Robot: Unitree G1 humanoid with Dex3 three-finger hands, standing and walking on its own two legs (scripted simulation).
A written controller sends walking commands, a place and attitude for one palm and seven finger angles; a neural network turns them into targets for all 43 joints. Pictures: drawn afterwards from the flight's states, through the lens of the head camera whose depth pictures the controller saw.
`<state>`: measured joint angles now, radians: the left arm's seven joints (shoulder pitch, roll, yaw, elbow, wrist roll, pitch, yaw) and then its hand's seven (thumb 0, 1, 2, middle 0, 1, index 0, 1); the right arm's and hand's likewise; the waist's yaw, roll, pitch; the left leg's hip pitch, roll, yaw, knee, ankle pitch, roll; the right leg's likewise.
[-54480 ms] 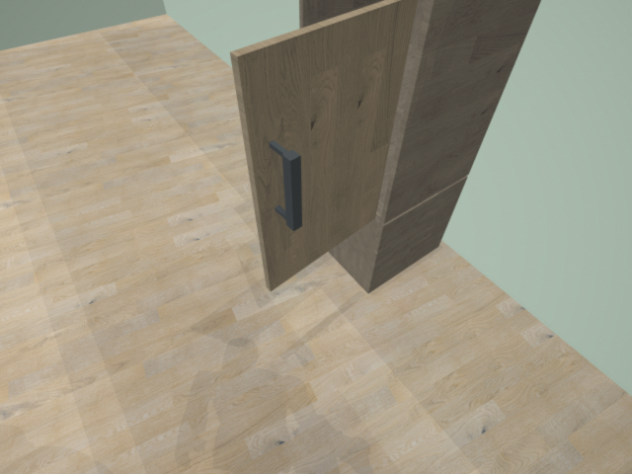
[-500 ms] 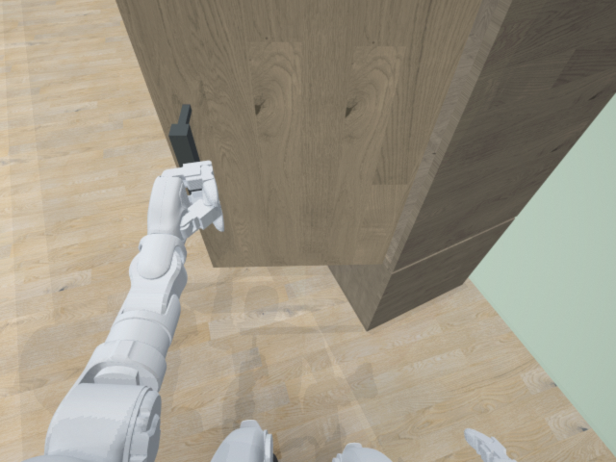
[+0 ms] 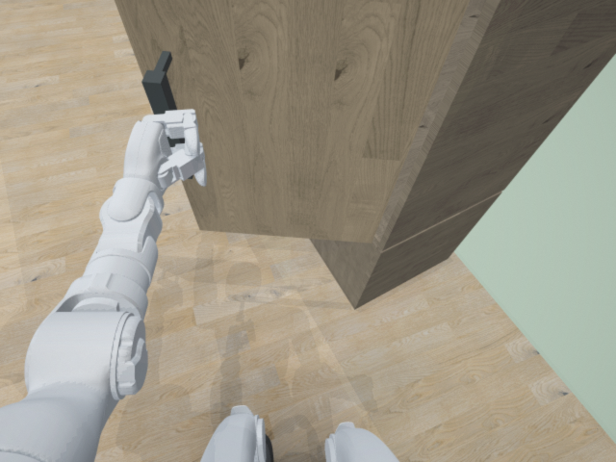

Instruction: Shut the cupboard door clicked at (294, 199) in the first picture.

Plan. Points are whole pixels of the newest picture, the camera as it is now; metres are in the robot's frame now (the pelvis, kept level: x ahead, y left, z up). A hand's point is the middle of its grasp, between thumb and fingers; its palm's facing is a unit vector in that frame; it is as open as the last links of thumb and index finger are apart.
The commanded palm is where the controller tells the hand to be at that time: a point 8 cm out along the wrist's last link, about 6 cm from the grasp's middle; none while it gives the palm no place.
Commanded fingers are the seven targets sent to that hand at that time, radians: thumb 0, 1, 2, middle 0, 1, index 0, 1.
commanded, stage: push the door shut along its arc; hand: left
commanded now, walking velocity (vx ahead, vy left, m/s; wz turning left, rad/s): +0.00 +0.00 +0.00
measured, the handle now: (176, 120) +0.56 +0.16 +0.08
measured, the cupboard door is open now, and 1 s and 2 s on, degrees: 58 42 38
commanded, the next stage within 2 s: pull the fist back off the door in 1.16 s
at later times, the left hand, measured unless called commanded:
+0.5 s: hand (222, 122) +0.55 +0.10 +0.09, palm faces -0.26 -0.97 -0.02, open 3.1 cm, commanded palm +0.56 +0.12 +0.09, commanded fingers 0.00 0.90 0.90 -1.30 -1.50 -1.30 -1.50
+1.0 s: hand (259, 94) +0.60 +0.04 +0.10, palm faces -0.36 -0.93 -0.01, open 3.1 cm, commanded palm +0.61 +0.07 +0.09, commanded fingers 0.00 0.90 0.90 -1.30 -1.50 -1.30 -1.50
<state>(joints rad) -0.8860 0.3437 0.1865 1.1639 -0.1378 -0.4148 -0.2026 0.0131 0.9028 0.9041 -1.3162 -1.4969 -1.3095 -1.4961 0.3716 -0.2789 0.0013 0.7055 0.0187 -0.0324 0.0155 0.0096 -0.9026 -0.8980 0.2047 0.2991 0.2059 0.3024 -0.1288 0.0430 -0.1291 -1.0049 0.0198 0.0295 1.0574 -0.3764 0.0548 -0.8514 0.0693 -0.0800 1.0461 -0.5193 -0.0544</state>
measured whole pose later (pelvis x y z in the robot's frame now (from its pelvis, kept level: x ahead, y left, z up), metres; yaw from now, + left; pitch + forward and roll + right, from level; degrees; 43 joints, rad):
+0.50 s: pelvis +0.00 +0.01 -0.02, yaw -1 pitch +25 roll -5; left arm -1.22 0.46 0.19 1.33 -0.07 -0.32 -0.26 0.01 0.90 0.90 -1.30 -1.50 -1.30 -1.50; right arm 0.40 -0.28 0.02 0.70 -0.01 -0.07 0.03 0.01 -0.90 -0.90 0.21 0.30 0.21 0.30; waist -0.22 0.06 -0.13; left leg -1.22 0.03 0.02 1.17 -0.41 0.08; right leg -1.05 0.08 -0.10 1.13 -0.54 -0.04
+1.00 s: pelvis +0.01 +0.01 -0.03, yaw -3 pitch +29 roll -5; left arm -1.37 0.52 0.26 1.38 0.01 -0.25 -0.30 0.01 0.89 0.91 -1.30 -1.50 -1.30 -1.50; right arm 0.46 -0.27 0.03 0.67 -0.03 -0.02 0.04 0.00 -0.90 -0.90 0.21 0.30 0.21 0.30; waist -0.29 0.08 -0.13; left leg -1.28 0.05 0.03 1.21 -0.44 0.07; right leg -1.11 0.10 -0.08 1.16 -0.56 -0.05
